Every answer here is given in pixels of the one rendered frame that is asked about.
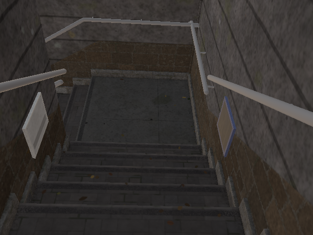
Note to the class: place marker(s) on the stairs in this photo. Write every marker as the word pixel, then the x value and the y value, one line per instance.
pixel 124 188
pixel 71 106

